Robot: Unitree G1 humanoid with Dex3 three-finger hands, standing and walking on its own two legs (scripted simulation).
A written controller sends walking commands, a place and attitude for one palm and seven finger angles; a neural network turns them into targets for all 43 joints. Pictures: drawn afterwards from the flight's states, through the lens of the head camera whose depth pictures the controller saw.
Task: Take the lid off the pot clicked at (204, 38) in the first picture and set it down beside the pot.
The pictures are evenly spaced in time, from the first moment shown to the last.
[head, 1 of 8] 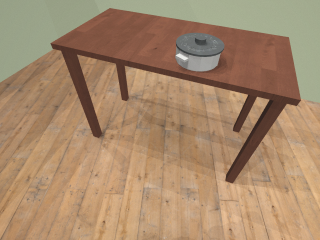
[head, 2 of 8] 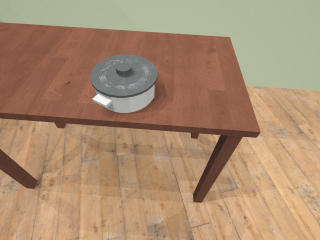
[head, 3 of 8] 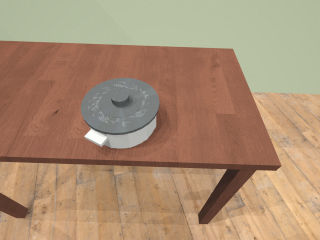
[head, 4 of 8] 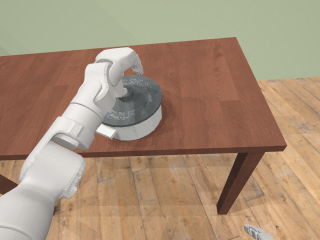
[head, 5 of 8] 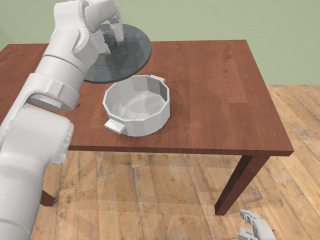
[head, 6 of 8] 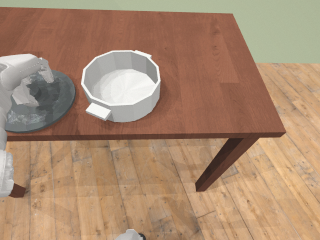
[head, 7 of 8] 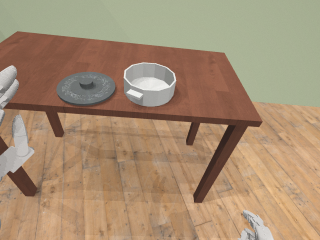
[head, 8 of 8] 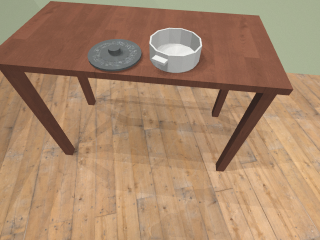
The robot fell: no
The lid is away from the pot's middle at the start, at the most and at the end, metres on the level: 0.00 0.26 0.24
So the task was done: yes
